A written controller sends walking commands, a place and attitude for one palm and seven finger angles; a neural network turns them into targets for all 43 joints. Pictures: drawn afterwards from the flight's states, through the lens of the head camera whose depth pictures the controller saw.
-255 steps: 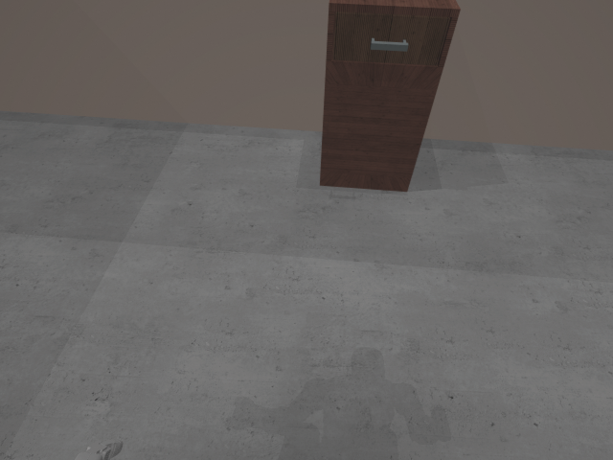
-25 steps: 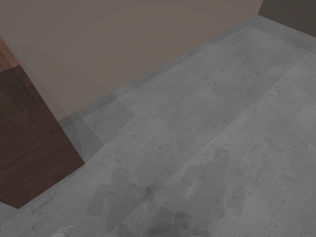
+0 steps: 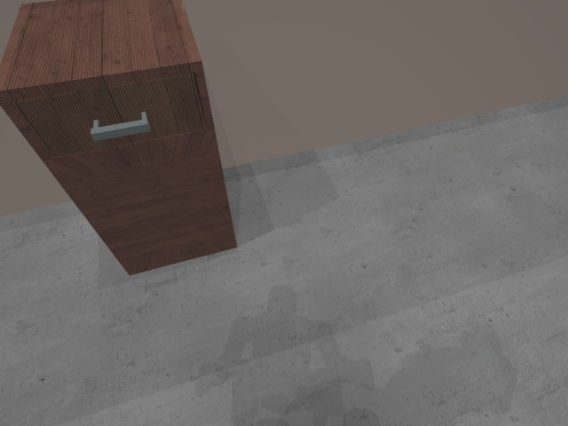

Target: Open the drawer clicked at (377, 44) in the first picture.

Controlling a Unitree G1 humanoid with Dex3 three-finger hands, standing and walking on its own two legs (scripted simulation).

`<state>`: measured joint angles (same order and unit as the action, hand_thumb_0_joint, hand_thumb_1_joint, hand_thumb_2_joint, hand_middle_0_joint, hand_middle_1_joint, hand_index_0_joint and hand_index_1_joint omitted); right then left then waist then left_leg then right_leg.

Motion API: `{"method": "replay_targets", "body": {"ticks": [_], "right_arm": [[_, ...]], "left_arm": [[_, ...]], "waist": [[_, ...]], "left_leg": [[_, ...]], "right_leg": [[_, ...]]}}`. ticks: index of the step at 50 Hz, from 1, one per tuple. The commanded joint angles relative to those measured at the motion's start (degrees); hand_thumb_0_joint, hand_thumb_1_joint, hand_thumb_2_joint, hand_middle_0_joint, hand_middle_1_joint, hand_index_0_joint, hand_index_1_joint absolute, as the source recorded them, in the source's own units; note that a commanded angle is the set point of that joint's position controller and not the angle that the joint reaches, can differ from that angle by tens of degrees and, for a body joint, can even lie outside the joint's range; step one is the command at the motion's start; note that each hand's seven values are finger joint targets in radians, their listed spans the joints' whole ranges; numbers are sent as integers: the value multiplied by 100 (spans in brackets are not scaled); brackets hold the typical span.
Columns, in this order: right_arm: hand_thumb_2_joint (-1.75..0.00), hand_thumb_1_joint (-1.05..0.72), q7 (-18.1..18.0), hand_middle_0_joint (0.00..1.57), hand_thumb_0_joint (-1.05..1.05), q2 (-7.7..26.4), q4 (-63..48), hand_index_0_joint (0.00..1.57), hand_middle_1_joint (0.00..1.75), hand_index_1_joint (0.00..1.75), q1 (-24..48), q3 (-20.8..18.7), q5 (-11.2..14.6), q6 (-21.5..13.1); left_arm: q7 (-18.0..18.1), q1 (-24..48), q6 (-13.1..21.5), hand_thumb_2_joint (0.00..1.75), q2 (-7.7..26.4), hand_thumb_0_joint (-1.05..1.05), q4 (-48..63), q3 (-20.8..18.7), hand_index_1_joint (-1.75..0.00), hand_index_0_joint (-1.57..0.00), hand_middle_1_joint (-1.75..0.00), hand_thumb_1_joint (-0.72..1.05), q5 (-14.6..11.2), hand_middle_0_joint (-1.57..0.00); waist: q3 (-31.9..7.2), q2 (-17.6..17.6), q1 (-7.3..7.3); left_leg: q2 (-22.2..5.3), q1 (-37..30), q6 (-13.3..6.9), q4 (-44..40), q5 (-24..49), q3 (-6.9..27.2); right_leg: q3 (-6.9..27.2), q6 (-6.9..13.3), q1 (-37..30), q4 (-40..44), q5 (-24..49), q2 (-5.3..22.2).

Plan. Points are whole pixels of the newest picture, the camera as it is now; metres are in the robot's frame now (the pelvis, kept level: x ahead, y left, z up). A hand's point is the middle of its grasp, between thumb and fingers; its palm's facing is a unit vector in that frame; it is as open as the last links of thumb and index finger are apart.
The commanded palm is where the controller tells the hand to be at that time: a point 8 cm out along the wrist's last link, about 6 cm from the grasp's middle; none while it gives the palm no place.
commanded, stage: turn to face it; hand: left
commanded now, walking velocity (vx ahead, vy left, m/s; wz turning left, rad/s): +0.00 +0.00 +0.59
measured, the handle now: (121, 124) +0.72 +0.45 -0.06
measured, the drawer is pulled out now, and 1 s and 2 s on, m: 0.00 0.00 0.00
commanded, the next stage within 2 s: take the last steps up to it in 0.56 s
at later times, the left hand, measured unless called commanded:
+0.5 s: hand out of the picture +0.03 +0.22 -0.15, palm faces +0.24 -0.93 -0.28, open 7.4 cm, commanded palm none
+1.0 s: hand out of the picture -0.11 +0.24 -0.17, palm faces +0.39 -0.91 -0.17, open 7.4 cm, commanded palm none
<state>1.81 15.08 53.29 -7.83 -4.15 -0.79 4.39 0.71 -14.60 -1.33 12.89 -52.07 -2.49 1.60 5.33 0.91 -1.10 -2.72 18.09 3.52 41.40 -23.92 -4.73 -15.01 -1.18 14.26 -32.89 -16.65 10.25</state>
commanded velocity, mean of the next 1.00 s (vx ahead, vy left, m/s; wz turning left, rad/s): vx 0.11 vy -0.01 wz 0.24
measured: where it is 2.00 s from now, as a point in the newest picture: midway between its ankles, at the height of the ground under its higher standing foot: (255, 393)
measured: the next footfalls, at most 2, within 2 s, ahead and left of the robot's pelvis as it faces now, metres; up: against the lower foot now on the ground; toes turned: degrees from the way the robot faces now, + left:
left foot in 0.04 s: +0.03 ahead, +0.13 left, +0.00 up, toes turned +7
right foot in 0.46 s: +0.05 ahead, -0.11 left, +0.00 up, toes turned +9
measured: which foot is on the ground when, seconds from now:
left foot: up 0.00-0.02, down 0.04-0.46, up 0.48-0.80, down 0.82-1.00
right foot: down 0.00-0.04, up 0.06-0.44, down 0.46-0.84, up 0.86-1.00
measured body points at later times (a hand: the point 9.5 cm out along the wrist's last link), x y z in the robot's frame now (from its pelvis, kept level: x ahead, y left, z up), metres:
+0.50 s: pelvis -0.03 +0.00 -0.01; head +0.00 -0.02 +0.44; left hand +0.02 +0.26 -0.13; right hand +0.10 -0.24 -0.16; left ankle -0.02 +0.12 -0.72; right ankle +0.01 -0.11 -0.74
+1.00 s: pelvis -0.03 +0.05 +0.01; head -0.04 +0.09 +0.46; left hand -0.13 +0.28 -0.16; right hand +0.06 -0.16 -0.13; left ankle -0.10 +0.12 -0.73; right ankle +0.02 -0.09 -0.65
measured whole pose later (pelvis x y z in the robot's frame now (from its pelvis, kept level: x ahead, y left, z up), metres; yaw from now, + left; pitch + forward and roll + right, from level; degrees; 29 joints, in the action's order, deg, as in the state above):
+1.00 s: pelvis -0.03 +0.05 +0.01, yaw +21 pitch -1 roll -2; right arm -0.9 8.0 59.3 -18.4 -1.1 -1.4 -1.9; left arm -0.9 -17.6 -1.7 13.6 -61.5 -3.3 1.7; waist 1.5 1.8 -0.2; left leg -1.1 5.8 -2.7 22.7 -16.1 -3.7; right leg -4.3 -1.8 26.5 -59.0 -18.5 4.1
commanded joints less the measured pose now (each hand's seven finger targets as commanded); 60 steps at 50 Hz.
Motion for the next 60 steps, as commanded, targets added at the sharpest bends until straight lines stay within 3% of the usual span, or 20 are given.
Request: {"method": "replay_targets", "body": {"ticks": [1,2,3,7,15,20,21,23,24,28,35,39,40,41,42,43,46,49,53,60], "right_arm": [[-90,-90,-42,20,0,1078,-421,20,30,30,-568,-241,-28,-351],[-90,-90,-81,20,0,1611,-384,20,30,30,-882,-368,-22,-336],[-90,-90,-129,20,0,1526,-177,20,30,30,-1165,-355,-23,-332],[-90,-90,-212,20,0,998,-472,20,30,30,-47,-174,-44,-376],[-90,-90,-193,20,0,965,-438,20,30,30,-214,-197,-66,-306],[-90,-90,-180,20,0,862,-489,20,30,30,-82,-213,-37,-276],[-90,-90,-166,20,0,717,-499,20,30,30,-110,-196,-5,-290],[-90,-90,-133,20,0,228,-711,20,30,30,-159,-118,21,-286],[-90,-90,-153,20,0,458,-618,20,30,30,-140,-176,-39,-189],[-90,-90,-68,20,0,299,-222,20,30,30,-396,-155,-43,-119],[-90,-90,-81,20,0,34,-162,20,30,30,25,-3,-1,-203],[-90,-90,-101,20,0,-34,133,20,30,30,-724,62,-43,-383],[-90,-90,-123,20,0,135,238,20,30,30,-1086,38,-36,-451],[-90,-90,-174,20,0,552,362,20,30,30,-1512,-56,-97,-497],[-90,-90,-217,20,0,971,380,20,30,30,-1827,-128,-122,-489],[-90,-90,-269,20,0,882,495,20,30,30,-1881,-112,-130,-511],[-90,-90,-327,20,0,338,393,20,30,30,-1244,76,-75,-642],[-90,-90,-367,20,0,203,551,20,30,30,-1521,112,-16,-771],[-90,-90,-413,20,0,61,801,20,30,30,-2017,119,3,-829],[-90,-90,-452,20,0,-73,1110,20,30,30,-2497,131,-58,-843]], "left_arm": [[35,-179,13,90,970,0,408,-366,-30,-20,-30,90,-98,-20],[-2,171,-1,90,620,0,692,-231,-30,-20,-30,90,-90,-20],[54,644,-79,90,739,0,757,-226,-30,-20,-30,90,-30,-20],[-27,364,-52,90,701,0,405,-287,-30,-20,-30,90,-64,-20],[22,435,-58,90,577,0,475,-226,-30,-20,-30,90,-85,-20],[74,-128,67,90,544,0,374,-204,-30,-20,-30,90,-118,-20],[97,-298,125,90,655,0,337,-227,-30,-20,-30,90,-97,-20],[130,-326,184,90,1429,0,410,-331,-30,-20,-30,90,11,-20],[148,-191,197,90,1285,0,451,-353,-30,-20,-30,90,-34,-20],[138,474,190,90,781,0,516,-205,-30,-20,-30,90,-25,-20],[110,-282,188,90,985,0,13,-264,-30,-20,-30,90,35,-20],[47,-177,166,90,984,0,-176,-252,-30,-20,-30,90,-14,-20],[20,-106,147,90,796,0,-173,-218,-30,-20,-30,90,-51,-20],[-29,-26,124,90,414,0,-62,-142,-30,-20,-30,90,-81,-20],[-53,259,145,90,168,0,152,-56,-30,-20,-30,90,-51,-20],[-24,694,116,90,273,0,135,-81,-30,-20,-30,90,24,-20],[-180,301,185,90,278,0,-288,-106,-30,-20,-30,90,18,-20],[-188,67,185,90,202,0,-512,-76,-30,-20,-30,90,3,-20],[-163,255,160,90,137,0,-537,-64,-30,-20,-30,90,-7,-20],[-214,1147,174,90,-13,0,-319,-41,-30,-20,-30,90,-44,-20]], "waist": [[-1348,-560,334],[-1148,-1909,553],[-1108,-1488,726],[-636,-954,189],[-622,-994,294],[-872,-870,14],[-940,-466,-73],[-824,1494,-119],[-796,1439,-109],[-325,824,213],[-433,1010,-207],[-548,906,91],[-611,253,270],[-552,-1187,471],[-174,-1958,629],[109,-1967,732],[321,-930,279],[-32,-778,223],[-37,-615,292],[427,-767,511]], "left_leg": [[-905,-1884,-564,-2140,2349,1116],[-2186,-2228,-1359,-2113,4515,2559],[-2164,-1754,-1595,-2093,4028,2453],[-1137,-916,-1195,-2176,3047,1600],[-1008,-705,-1330,-2229,2463,2033],[-742,-247,-1111,-1617,2769,2182],[-488,80,-857,-1241,2355,1994],[644,1431,-198,963,-893,737],[396,1271,-229,1795,-872,1068],[161,1156,-90,2599,157,685],[128,560,-54,561,-294,170],[245,-893,-217,-1286,384,-213],[54,-1630,-281,-1949,412,100],[-1014,-2034,-671,-2534,-458,1642],[-1944,-1811,-1184,-3239,-1105,2923],[-2002,-1352,-1281,-3514,-1375,3168],[-1452,-1106,-1157,-3438,-295,2045],[-1188,-1640,-1126,-3215,1493,1339],[-1276,-2115,-1199,-3046,2817,1121],[-1398,-2044,-1249,-3026,3066,1038]], "right_leg": [[326,-135,644,-1262,836,489],[475,-477,2121,-2325,-2140,-128],[1085,-399,2078,-2977,-2072,-157],[1356,-413,1814,-3169,-748,-278],[1315,-376,1048,-1725,-854,-640],[1235,-268,-298,282,45,-879],[1390,-222,-847,1075,502,-650],[3486,806,-1089,1737,1407,1658],[3416,1016,-476,1862,951,1611],[1919,754,-65,1597,1065,710],[1865,881,-626,1599,982,870],[1600,550,81,1414,-934,524],[1332,311,665,854,-1372,309],[786,-5,1612,-381,-1546,-312],[582,-93,2370,-1485,-1694,-723],[1117,-9,2473,-2231,-1543,-583],[1323,-9,2316,-2855,-348,-377],[1251,-120,2244,-2859,132,-421],[1230,-193,2588,-2857,313,-397],[1110,-99,2638,-1794,350,-326]]}}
